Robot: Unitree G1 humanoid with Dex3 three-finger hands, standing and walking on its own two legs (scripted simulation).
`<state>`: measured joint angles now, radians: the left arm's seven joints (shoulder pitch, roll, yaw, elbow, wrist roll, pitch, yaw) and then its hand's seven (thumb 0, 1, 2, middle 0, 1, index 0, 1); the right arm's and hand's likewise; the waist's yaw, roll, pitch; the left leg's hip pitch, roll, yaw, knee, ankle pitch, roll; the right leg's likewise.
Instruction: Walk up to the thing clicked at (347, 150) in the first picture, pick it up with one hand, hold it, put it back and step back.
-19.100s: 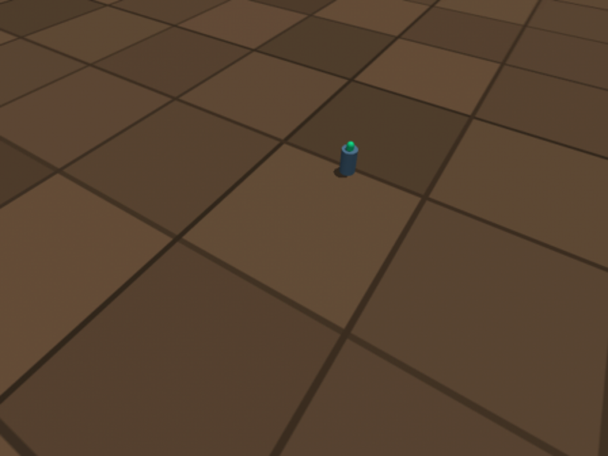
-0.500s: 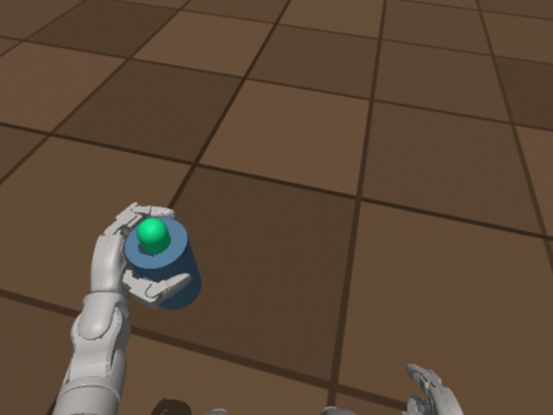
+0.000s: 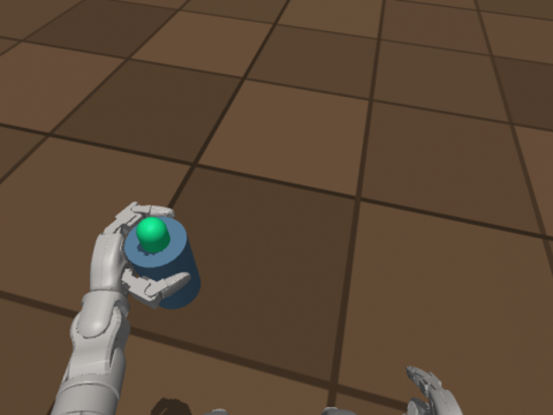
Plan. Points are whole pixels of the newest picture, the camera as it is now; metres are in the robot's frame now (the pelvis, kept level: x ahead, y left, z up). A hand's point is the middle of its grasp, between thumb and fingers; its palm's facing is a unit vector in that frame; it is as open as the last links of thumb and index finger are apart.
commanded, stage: hold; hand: left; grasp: from the side
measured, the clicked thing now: (164, 258) +0.33 +0.17 +0.03
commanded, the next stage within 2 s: crouch in 0.84 s
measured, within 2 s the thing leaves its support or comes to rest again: neither
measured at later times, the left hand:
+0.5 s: hand (160, 258) +0.33 +0.17 +0.05, palm faces +0.03 -1.00 -0.01, open 11.1 cm
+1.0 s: hand (157, 257) +0.33 +0.17 +0.05, palm faces +0.04 -1.00 -0.01, open 11.1 cm
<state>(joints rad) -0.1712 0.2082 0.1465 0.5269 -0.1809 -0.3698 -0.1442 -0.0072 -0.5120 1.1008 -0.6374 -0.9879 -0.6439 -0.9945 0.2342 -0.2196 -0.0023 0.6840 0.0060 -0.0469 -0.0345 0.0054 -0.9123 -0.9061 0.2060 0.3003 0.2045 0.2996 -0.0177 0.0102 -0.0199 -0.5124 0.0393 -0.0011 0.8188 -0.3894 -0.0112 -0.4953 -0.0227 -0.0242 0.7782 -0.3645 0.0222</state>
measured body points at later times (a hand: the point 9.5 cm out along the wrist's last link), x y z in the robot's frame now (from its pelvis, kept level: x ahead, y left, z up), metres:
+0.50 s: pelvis +0.00 +0.00 +0.00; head +0.03 +0.00 +0.45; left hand +0.32 +0.22 +0.05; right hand +0.13 -0.25 -0.11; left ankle +0.02 +0.12 -0.71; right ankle +0.02 -0.14 -0.71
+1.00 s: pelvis +0.00 +0.00 +0.00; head +0.03 +0.00 +0.45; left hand +0.32 +0.22 +0.05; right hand +0.13 -0.25 -0.11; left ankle +0.02 +0.12 -0.71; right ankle +0.02 -0.14 -0.71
